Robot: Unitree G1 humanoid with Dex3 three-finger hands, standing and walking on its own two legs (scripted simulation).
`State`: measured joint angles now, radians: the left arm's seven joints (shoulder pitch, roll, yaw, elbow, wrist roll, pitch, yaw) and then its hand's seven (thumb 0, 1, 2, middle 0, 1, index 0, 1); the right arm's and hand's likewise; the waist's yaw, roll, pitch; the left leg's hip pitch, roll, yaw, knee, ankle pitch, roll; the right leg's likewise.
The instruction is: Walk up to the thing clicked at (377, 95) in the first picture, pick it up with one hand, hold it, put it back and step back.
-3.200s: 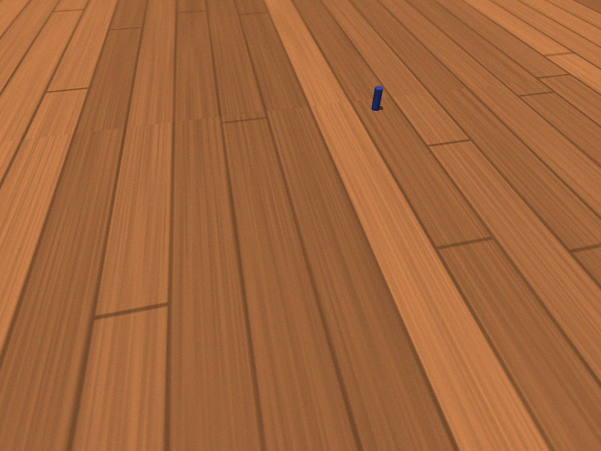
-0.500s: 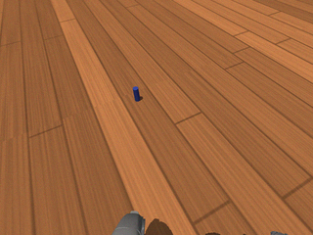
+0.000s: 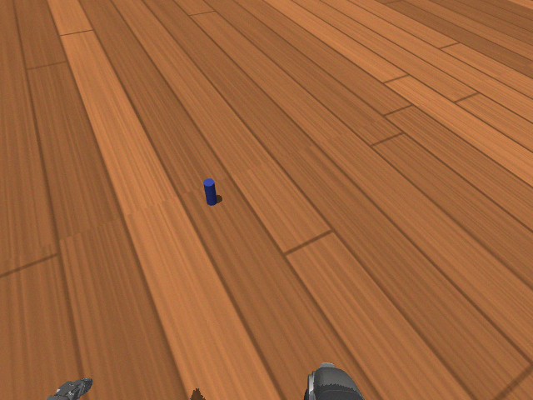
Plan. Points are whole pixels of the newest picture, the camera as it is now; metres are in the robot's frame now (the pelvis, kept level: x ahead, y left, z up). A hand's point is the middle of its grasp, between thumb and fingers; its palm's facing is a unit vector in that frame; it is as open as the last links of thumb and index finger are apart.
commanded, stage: walk up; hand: left
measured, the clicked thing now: (210, 192) +1.07 +0.27 -0.70
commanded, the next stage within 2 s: none
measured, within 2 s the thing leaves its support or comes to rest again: neither
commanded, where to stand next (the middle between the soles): +0.74 +0.06 m, yaw +0 degrees
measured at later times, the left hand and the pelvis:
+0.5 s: hand (115, 356) +0.20 +0.26 -0.12, palm faces +0.05 -0.91 -0.41, open 7.4 cm; pelvis +0.19 -0.02 +0.01, yaw +2 degrees
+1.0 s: hand (118, 251) +0.42 +0.33 -0.14, palm faces -0.04 -0.94 -0.34, open 7.4 cm; pelvis +0.36 +0.06 +0.01, yaw +1 degrees
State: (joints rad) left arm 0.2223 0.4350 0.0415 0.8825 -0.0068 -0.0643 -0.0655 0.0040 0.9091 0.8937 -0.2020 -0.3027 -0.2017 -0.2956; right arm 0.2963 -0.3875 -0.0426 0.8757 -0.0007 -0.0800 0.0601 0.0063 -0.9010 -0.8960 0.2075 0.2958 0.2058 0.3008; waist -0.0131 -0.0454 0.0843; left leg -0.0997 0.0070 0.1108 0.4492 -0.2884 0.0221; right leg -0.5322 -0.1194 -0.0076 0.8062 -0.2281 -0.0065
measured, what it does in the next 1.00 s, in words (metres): walks ahead: right foot, then left foot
